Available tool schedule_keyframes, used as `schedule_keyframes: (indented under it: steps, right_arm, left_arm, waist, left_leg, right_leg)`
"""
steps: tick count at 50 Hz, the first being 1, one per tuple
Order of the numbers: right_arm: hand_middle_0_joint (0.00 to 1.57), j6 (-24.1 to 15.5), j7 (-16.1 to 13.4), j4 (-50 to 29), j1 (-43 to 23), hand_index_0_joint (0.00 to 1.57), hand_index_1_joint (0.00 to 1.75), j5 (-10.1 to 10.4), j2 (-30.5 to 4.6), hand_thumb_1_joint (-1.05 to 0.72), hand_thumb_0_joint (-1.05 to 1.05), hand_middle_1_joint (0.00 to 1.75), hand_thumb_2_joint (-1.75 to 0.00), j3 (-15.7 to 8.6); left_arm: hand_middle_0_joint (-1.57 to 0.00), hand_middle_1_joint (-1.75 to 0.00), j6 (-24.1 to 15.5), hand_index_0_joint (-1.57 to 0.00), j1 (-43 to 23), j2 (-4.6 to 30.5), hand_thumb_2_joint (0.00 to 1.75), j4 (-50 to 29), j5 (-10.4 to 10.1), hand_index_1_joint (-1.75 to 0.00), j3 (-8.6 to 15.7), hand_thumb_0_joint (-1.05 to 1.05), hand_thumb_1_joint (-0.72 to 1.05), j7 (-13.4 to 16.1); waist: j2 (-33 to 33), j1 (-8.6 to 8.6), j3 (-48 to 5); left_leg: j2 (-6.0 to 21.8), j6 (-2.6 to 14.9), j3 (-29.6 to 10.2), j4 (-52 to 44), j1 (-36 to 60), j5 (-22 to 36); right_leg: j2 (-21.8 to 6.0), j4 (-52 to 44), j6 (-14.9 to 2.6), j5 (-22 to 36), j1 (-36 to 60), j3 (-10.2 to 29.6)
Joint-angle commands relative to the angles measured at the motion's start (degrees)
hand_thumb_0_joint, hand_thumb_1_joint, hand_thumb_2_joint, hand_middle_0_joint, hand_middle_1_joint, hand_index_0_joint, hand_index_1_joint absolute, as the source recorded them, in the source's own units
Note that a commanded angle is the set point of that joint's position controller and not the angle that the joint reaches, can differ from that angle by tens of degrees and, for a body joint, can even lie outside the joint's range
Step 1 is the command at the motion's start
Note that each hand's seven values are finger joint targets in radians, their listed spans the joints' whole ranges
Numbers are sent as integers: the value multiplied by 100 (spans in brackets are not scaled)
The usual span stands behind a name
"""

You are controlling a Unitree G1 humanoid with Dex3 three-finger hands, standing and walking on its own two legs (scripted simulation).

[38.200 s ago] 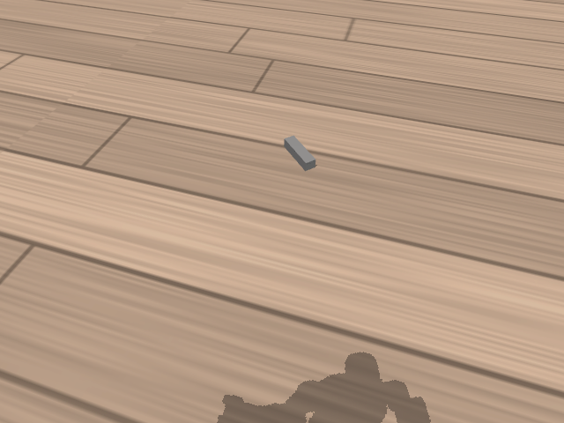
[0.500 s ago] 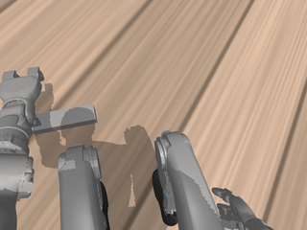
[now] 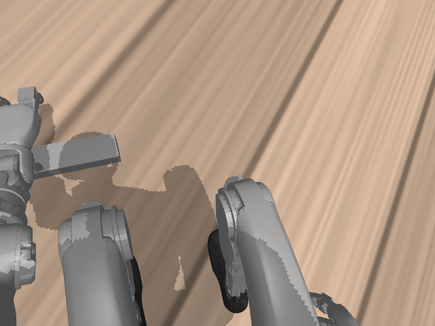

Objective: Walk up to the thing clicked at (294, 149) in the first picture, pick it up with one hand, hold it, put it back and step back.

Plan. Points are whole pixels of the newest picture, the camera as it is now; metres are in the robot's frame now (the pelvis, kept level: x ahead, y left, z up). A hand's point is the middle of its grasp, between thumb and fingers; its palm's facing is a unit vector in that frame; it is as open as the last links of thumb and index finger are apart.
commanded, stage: home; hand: left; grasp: from above
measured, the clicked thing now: (67, 157) +0.46 +0.25 -0.30
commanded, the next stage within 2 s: none
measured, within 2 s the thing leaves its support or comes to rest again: neither
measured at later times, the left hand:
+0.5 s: hand out of the picture +0.31 +0.25 +0.05, palm faces -0.22 -0.69 -0.69, open 7.9 cm
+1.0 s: hand out of the picture +0.24 +0.22 +0.28, palm faces +0.17 -0.95 -0.24, open 7.4 cm
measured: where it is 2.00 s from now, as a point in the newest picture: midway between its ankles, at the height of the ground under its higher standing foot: (183, 298)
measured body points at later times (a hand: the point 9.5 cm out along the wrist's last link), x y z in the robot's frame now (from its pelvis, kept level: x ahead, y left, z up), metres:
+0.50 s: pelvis +0.01 +0.00 +0.17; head +0.16 +0.05 +0.59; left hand +0.32 +0.29 +0.10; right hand +0.21 -0.25 +0.07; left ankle +0.08 +0.13 -0.29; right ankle +0.10 -0.12 -0.29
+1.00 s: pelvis +0.06 +0.01 +0.35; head +0.12 +0.04 +0.79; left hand +0.23 +0.27 +0.30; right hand +0.24 -0.20 +0.27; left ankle +0.08 +0.13 -0.29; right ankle +0.10 -0.12 -0.29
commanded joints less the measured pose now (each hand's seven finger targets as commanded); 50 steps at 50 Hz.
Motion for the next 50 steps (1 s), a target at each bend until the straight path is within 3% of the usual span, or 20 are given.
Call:
schedule_keyframes:
  steps: [1,4,7,10,12,15,17,21,23,25,26,31,32,34,38,41,49,50]
  right_arm:
    - [20,-17,-20,-177,1165,20,30,221,-1480,-89,0,30,-90,-614]
    - [20,46,-31,-245,1180,20,30,419,-1409,-89,0,30,-90,-718]
    - [20,145,-88,-554,990,20,30,666,-1335,-89,0,30,-90,-797]
    - [20,210,-165,-820,687,20,30,821,-1174,-90,0,30,-90,-784]
    - [20,233,-262,-957,580,20,30,903,-1134,-90,0,30,-90,-804]
    - [20,239,-379,-1143,330,20,30,977,-1048,-90,0,30,-90,-790]
    - [20,215,-469,-1191,248,20,30,1012,-1019,-90,0,30,-90,-786]
    - [20,104,-653,-1402,-34,20,30,1069,-949,-90,0,30,-90,-764]
    - [20,28,-751,-1495,-158,20,30,1088,-949,-90,0,30,-90,-743]
    - [20,-33,-858,-1569,-251,20,30,1117,-928,-90,0,30,-90,-723]
    - [20,-54,-916,-1604,-290,20,30,1126,-934,-90,0,30,-90,-717]
    - [20,-209,-1131,-1846,-470,20,30,1170,-788,-90,0,30,-90,-578]
    - [20,-249,-1173,-1882,-495,20,30,1179,-773,-90,0,30,-90,-550]
    - [20,-318,-1256,-1931,-453,20,30,1187,-713,-90,0,30,-90,-496]
    - [20,-419,-1413,-1994,-259,20,30,1201,-590,-90,0,30,-90,-404]
    - [20,-484,-1549,-2081,-85,20,30,1204,-501,-90,0,30,-90,-327]
    - [20,-702,-1882,-2288,292,20,30,1155,-369,-90,0,30,-90,-195]
    - [20,-735,-1909,-2308,333,20,30,1143,-371,-90,0,30,-90,-204]
  left_arm:
    - [-22,-67,390,-20,-1559,1192,93,-1216,-590,-69,44,0,-13,-167]
    - [-22,-60,542,-20,-978,837,92,-1540,-1124,-61,-32,0,5,-612]
    - [-20,-48,675,-19,-251,653,87,-2525,-1727,-49,-72,0,28,-1080]
    - [-20,-42,808,-20,680,198,90,-3103,-2342,-43,-217,0,52,-1551]
    - [-20,-36,826,-20,995,202,90,-3871,-2709,-37,-76,0,68,-1777]
    - [-20,-30,902,-20,1545,-136,90,-4619,-3126,-30,-123,0,89,-1991]
    - [-20,-30,923,-20,1615,-226,90,-5147,-3385,-30,-89,0,90,-2039]
    - [-20,-30,1047,-20,2273,-491,90,-5761,-3916,-30,-66,0,90,-2091]
    - [-20,-30,1158,-20,2619,-594,90,-6276,-4215,-30,-83,0,90,-2122]
    - [-20,-30,1332,-20,3021,-790,90,-6546,-4541,-30,-204,0,90,-2188]
    - [-20,-30,1431,-20,3174,-724,90,-6715,-4693,-30,-115,0,90,-2188]
    - [-20,-30,1853,-20,4088,-1047,90,-7284,-5553,-30,-217,0,90,-2275]
    - [-20,-30,1914,-20,4166,-980,90,-7489,-5724,-30,-106,0,90,-2273]
    - [-20,-30,2055,-20,4551,-1118,90,-7647,-6017,-30,-129,0,90,-2273]
    - [-20,-30,2295,-20,5206,-1329,90,-7888,-6457,-30,-68,0,90,-2264]
    - [-20,-30,2504,-20,5768,-1489,90,-8105,-6719,-30,20,0,90,-2253]
    - [-20,-30,3001,-20,6872,-1882,90,-8935,-7227,-30,49,0,90,-2344]
    - [-20,-30,3049,-20,7039,-1854,90,-9054,-7281,-30,130,0,90,-2355]
  waist:
    - [1961,372,-4915]
    - [1374,494,-4797]
    - [1102,645,-4725]
    - [494,665,-4107]
    - [493,828,-4098]
    - [607,847,-3926]
    - [701,850,-3857]
    - [824,930,-3582]
    - [890,968,-3811]
    - [966,943,-3646]
    - [943,952,-3582]
    - [714,874,-3028]
    - [770,929,-3005]
    - [744,887,-2865]
    - [726,879,-2487]
    - [670,932,-2424]
    - [666,948,-1834]
    - [640,1007,-1806]
  left_leg:
    - [-74,219,627,-1861,3707,869]
    - [-116,283,641,-2159,3596,813]
    - [-128,310,558,-2608,3717,638]
    - [-119,361,516,-2953,3465,361]
    - [-101,350,456,-3220,3832,409]
    - [-75,308,425,-3600,4293,514]
    - [-56,285,395,-3848,4693,543]
    - [-24,248,370,-4506,5297,61]
    - [-35,233,370,-4744,5712,188]
    - [-15,197,316,-5075,6093,242]
    - [-12,201,294,-5226,6241,186]
    - [-38,235,283,-5946,6699,-215]
    - [-36,231,268,-6089,6843,-269]
    - [-38,213,226,-6365,7190,-96]
    - [-7,183,109,-6976,7824,270]
    - [-39,177,254,-7258,8253,1014]
    - [-58,148,353,-8256,9338,1814]
    - [-56,143,382,-8354,9468,1953]
  right_leg:
    - [131,-1887,-389,1196,2506,-332]
    - [121,-2242,-349,1163,2933,-270]
    - [122,-2679,-336,1005,3347,-190]
    - [118,-3096,-285,828,3690,-98]
    - [83,-3293,-284,896,3830,-50]
    - [54,-3583,-296,1004,4046,23]
    - [20,-3796,-311,1002,4116,65]
    - [0,-4309,-308,565,4395,109]
    - [-29,-4493,-305,666,4700,137]
    - [-41,-4713,-297,701,4829,133]
    - [-44,-4868,-286,669,4976,142]
    - [-31,-5710,-257,305,5652,234]
    - [-38,-5821,-256,262,5797,262]
    - [-46,-6059,-249,387,6067,253]
    - [-72,-6588,-242,697,6634,223]
    - [-67,-7032,-252,1219,7337,221]
    - [-57,-8138,-203,1941,8656,142]
    - [-61,-8257,-194,2041,8838,129]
